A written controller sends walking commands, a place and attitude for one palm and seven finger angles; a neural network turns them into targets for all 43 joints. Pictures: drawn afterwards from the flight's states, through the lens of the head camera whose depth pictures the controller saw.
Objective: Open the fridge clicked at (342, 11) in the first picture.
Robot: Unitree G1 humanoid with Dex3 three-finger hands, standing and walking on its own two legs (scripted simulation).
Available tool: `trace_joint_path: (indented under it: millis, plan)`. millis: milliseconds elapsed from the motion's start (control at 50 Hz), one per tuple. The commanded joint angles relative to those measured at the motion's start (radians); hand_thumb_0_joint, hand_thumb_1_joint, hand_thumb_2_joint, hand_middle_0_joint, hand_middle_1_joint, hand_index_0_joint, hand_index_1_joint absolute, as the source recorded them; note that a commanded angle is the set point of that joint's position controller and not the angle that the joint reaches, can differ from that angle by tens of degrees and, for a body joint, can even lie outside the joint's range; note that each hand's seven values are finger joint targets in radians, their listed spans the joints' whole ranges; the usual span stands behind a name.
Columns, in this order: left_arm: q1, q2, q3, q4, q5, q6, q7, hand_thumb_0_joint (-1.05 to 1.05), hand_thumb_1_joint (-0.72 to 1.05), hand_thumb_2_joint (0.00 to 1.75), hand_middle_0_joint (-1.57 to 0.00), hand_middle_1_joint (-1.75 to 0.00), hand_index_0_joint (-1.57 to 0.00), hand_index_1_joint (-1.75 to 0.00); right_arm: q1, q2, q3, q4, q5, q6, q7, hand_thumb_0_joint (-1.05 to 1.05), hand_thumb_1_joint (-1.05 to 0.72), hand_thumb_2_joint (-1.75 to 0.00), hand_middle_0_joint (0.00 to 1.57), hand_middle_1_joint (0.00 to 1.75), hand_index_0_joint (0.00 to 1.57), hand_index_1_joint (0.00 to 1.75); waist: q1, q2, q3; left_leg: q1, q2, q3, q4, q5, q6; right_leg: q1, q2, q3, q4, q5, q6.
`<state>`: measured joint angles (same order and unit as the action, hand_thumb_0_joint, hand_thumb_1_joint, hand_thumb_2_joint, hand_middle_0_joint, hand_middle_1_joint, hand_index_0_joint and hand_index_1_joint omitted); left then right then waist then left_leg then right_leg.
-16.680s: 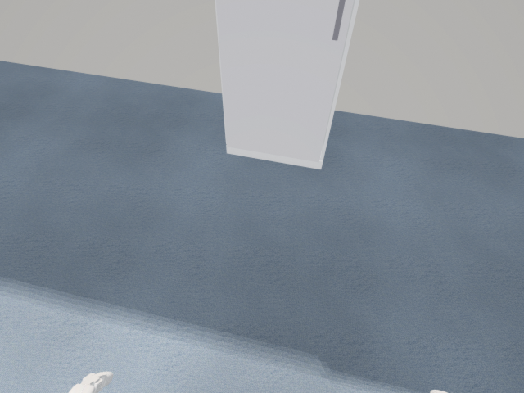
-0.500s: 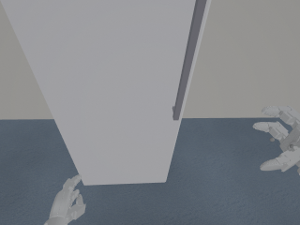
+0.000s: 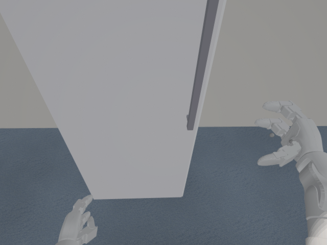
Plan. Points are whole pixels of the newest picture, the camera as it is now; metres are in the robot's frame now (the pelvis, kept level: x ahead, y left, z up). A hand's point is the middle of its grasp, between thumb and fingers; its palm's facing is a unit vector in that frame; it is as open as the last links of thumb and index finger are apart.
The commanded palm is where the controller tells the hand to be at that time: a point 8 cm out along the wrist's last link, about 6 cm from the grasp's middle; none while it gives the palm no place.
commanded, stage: move the hooked fingers beside the handle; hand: right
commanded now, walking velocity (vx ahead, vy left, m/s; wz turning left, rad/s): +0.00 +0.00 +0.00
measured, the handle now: (198, 70) +0.52 -0.08 +0.20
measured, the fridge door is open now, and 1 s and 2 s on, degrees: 0 0 0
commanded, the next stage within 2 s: feel for the door with the fingertips in 1.92 s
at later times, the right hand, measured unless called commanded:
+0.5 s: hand (247, 115) +0.38 -0.19 +0.16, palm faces -0.02 +1.00 -0.01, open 14.0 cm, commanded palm +0.36 -0.24 +0.16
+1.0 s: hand (227, 100) +0.43 -0.15 +0.16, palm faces -0.01 +1.00 -0.01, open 14.0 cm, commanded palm +0.42 -0.20 +0.16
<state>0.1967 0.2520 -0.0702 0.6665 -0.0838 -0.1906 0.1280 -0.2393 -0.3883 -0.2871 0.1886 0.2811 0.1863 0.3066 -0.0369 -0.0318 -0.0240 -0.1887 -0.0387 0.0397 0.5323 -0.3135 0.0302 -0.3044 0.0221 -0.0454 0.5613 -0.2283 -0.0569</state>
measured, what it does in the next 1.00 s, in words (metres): stands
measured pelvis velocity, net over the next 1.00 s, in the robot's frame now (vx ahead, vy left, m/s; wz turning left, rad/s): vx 0.00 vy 0.01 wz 0.02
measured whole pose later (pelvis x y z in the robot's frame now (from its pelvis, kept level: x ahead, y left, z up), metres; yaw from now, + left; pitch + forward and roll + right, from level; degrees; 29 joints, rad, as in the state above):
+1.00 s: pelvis +0.00 +0.01 +0.00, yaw +1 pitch +2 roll +1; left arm 0.29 0.26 -0.03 0.73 -0.06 -0.10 0.08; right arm -0.68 -0.35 -0.23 0.71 0.18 0.05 0.16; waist 0.05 -0.03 -0.04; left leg -0.28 -0.06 0.04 0.54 -0.30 0.05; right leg -0.39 0.00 -0.05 0.57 -0.22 -0.04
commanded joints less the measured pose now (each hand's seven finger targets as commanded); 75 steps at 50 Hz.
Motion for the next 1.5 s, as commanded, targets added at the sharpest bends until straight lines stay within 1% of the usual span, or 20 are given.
trace_joint_path:
  millis: [0,100,260,320,360,520,540,620,680,740,780,920,1000,1080,1180,1220,1300,1380,1400,1480]
  plan:
    - [-0.138,0.13,0.054,-0.156,0.004,-0.056,0.01,0.0,0.9,0.9,-0.2,-0.3,-0.2,-0.3,-0.395,-0.165,-0.014,-0.26,0.004,-0.071,-0.032,0.0,0.5,-0.3,0.3,1.2,0.3,1.2,0.012,-0.058,-0.228,-0.109,0.013,-0.024,-0.099,0.145,-0.001,0.261,-0.049,0.11,-0.095,0.117,0.042]
    - [-0.12,0.138,0.056,-0.13,0.006,-0.035,0.01,0.0,0.9,0.9,-0.2,-0.3,-0.2,-0.3,-0.411,-0.19,-0.043,-0.159,-0.005,-0.058,-0.054,0.0,0.5,-0.3,0.3,1.2,0.3,1.2,0.015,0.025,-0.2,-0.11,0.009,-0.019,-0.115,0.127,-0.003,0.231,-0.051,0.113,-0.109,0.092,0.039]
    - [-0.112,0.129,0.054,-0.118,0.007,-0.005,0.007,0.0,0.9,0.9,-0.2,-0.3,-0.2,-0.3,-0.585,-0.135,0.026,-0.095,-0.032,-0.06,-0.093,0.0,0.5,-0.3,0.3,1.2,0.3,1.2,0.041,-0.03,-0.19,-0.135,0.01,-0.019,-0.122,0.101,0.001,0.241,-0.048,0.118,-0.125,0.056,0.045]
    - [-0.096,0.138,0.061,-0.103,0.011,0.0,0.007,0.0,0.9,0.9,-0.2,-0.3,-0.2,-0.3,-0.633,-0.17,0.003,-0.054,-0.037,-0.085,-0.1,0.0,0.5,-0.3,0.3,1.2,0.3,1.2,0.044,-0.008,-0.223,-0.125,0.011,-0.025,-0.125,0.107,0.002,0.244,-0.05,0.115,-0.119,0.07,0.041]
    - [-0.095,0.132,0.059,-0.103,0.009,0.001,0.006,0.0,0.9,0.9,-0.2,-0.3,-0.2,-0.3,-0.668,-0.122,0.049,-0.034,-0.036,-0.093,-0.098,0.0,0.5,-0.3,0.3,1.2,0.3,1.2,0.056,-0.016,-0.228,-0.137,0.01,-0.025,-0.124,0.109,0.0,0.257,-0.047,0.114,-0.114,0.069,0.04]
    - [-0.049,0.145,0.073,-0.094,0.013,0.023,-0.007,0.0,0.9,0.9,-0.2,-0.3,-0.2,-0.3,-0.673,-0.201,-0.025,0.093,-0.05,-0.108,-0.113,0.0,0.5,-0.3,0.3,1.2,0.3,1.2,0.039,0.02,-0.285,-0.086,0.014,-0.034,-0.115,0.189,-0.001,0.219,-0.042,0.091,-0.092,0.148,0.033]
    - [-0.048,0.14,0.074,-0.097,0.012,0.023,-0.01,0.0,0.9,0.9,-0.2,-0.3,-0.2,-0.3,-0.683,-0.168,0.001,0.091,-0.05,-0.112,-0.112,0.0,0.5,-0.3,0.3,1.2,0.3,1.2,0.045,0.007,-0.287,-0.09,0.012,-0.037,-0.112,0.209,-0.002,0.228,-0.039,0.084,-0.084,0.163,0.032]
    - [-0.026,0.144,0.082,-0.092,0.013,0.025,-0.017,0.0,0.9,0.9,-0.2,-0.3,-0.2,-0.3,-0.735,-0.184,-0.005,0.085,-0.055,-0.146,-0.118,0.0,0.5,-0.3,0.3,1.2,0.3,1.2,0.053,-0.005,-0.298,-0.092,0.01,-0.044,-0.106,0.24,-0.004,0.23,-0.041,0.079,-0.071,0.185,0.03]
    - [-0.014,0.142,0.082,-0.079,0.009,0.028,-0.017,0.0,0.9,0.9,-0.2,-0.3,-0.2,-0.3,-0.791,-0.149,0.033,0.124,-0.057,-0.155,-0.119,0.0,0.5,-0.3,0.3,1.2,0.3,1.2,0.078,-0.006,-0.252,-0.129,0.006,-0.043,-0.11,0.22,-0.007,0.216,-0.04,0.078,-0.067,0.154,0.028]
    - [0.004,0.15,0.086,-0.063,0.012,0.032,-0.018,0.0,0.9,0.9,-0.2,-0.3,-0.2,-0.3,-0.827,-0.171,0.013,0.206,-0.06,-0.151,-0.128,0.0,0.5,-0.3,0.3,1.2,0.3,1.2,0.087,0.04,-0.232,-0.143,0.01,-0.054,-0.117,0.201,-0.014,0.177,-0.037,0.073,-0.06,0.119,0.021]
    - [0.011,0.146,0.086,-0.065,0.013,0.035,-0.022,0.0,0.9,0.9,-0.2,-0.3,-0.2,-0.3,-0.862,-0.155,0.032,0.21,-0.066,-0.158,-0.13,0.0,0.5,-0.3,0.3,1.2,0.3,1.2,0.086,0.005,-0.263,-0.137,0.011,-0.056,-0.11,0.211,-0.012,0.186,-0.032,0.072,-0.056,0.128,0.023]
    - [0.049,0.148,0.092,-0.057,0.02,0.042,-0.035,0.0,0.9,0.9,-0.2,-0.3,-0.2,-0.3,-0.921,-0.183,0.007,0.293,-0.082,-0.208,-0.149,0.0,0.5,-0.3,0.3,1.2,0.3,1.2,0.087,0.017,-0.314,-0.116,0.011,-0.065,-0.082,0.279,-0.017,0.163,-0.03,0.066,-0.03,0.167,0.019]
    - [0.08,0.158,0.094,-0.042,0.023,0.046,-0.039,0.0,0.9,0.9,-0.2,-0.3,-0.2,-0.3,-0.971,-0.202,-0.007,0.413,-0.088,-0.219,-0.152,0.0,0.5,-0.3,0.3,1.2,0.3,1.2,0.108,0.085,-0.272,-0.137,0.016,-0.077,-0.082,0.259,-0.029,0.099,-0.028,0.061,-0.016,0.12,0.014]
    - [0.104,0.156,0.096,-0.031,0.025,0.049,-0.046,0.0,0.9,0.9,-0.2,-0.3,-0.2,-0.3,-1.092,-0.205,0.011,0.472,-0.109,-0.248,-0.153,0.0,0.5,-0.3,0.3,1.2,0.3,1.2,0.124,0.01,-0.306,-0.166,0.018,-0.083,-0.065,0.261,-0.026,0.097,-0.024,0.062,-0.001,0.119,0.017]
    - [0.135,0.159,0.106,-0.043,0.031,0.045,-0.058,0.0,0.9,0.9,-0.2,-0.3,-0.2,-0.3,-1.031,-0.232,-0.031,0.465,-0.11,-0.309,-0.147,0.0,0.5,-0.3,0.3,1.2,0.3,1.2,0.095,-0.012,-0.428,-0.114,0.008,-0.077,-0.027,0.357,-0.016,0.138,-0.025,0.065,0.019,0.209,0.022]
    - [0.138,0.164,0.107,-0.051,0.029,0.051,-0.06,0.0,0.9,0.9,-0.2,-0.3,-0.2,-0.3,-0.959,-0.257,-0.061,0.479,-0.105,-0.311,-0.14,0.0,0.5,-0.3,0.3,1.2,0.3,1.2,0.087,0.038,-0.418,-0.078,0.012,-0.081,-0.022,0.397,-0.025,0.094,-0.026,0.058,0.015,0.204,0.018]
    - [0.138,0.165,0.112,-0.071,0.022,0.059,-0.065,0.0,0.9,0.9,-0.2,-0.3,-0.2,-0.3,-0.9,-0.195,-0.019,0.455,-0.103,-0.281,-0.132,0.0,0.5,-0.3,0.3,1.2,0.3,1.2,0.089,0.057,-0.367,-0.093,0.006,-0.073,-0.028,0.404,-0.028,0.093,-0.028,0.047,0.015,0.212,0.013]
    - [0.125,0.159,0.113,-0.072,0.017,0.065,-0.061,0.0,0.9,0.9,-0.2,-0.3,-0.2,-0.3,-0.953,-0.176,0.002,0.39,-0.1,-0.27,-0.142,0.0,0.5,-0.3,0.3,1.2,0.3,1.2,0.102,0.022,-0.317,-0.152,-0.004,-0.069,-0.048,0.334,-0.024,0.115,-0.032,0.051,0.008,0.181,0.012]
    - [0.129,0.162,0.115,-0.074,0.02,0.064,-0.06,0.0,0.9,0.9,-0.2,-0.3,-0.2,-0.3,-0.961,-0.206,-0.021,0.353,-0.101,-0.279,-0.15,0.0,0.5,-0.3,0.3,1.2,0.3,1.2,0.095,0.022,-0.333,-0.137,-0.003,-0.07,-0.045,0.333,-0.022,0.123,-0.033,0.054,0.012,0.192,0.011]
    - [0.115,0.152,0.113,-0.061,0.02,0.054,-0.055,0.0,0.9,0.9,-0.2,-0.3,-0.2,-0.3,-1.011,-0.16,0.024,0.291,-0.102,-0.302,-0.167,0.0,0.5,-0.3,0.3,1.2,0.3,1.2,0.106,-0.049,-0.352,-0.197,-0.017,-0.048,-0.049,0.258,-0.009,0.209,-0.041,0.075,0.006,0.193,0.021]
